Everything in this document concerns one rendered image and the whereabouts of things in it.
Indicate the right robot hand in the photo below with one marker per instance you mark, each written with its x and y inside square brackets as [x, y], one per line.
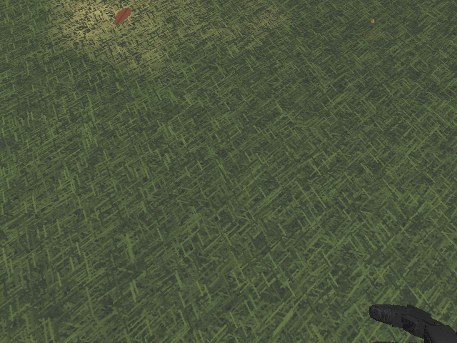
[415, 321]

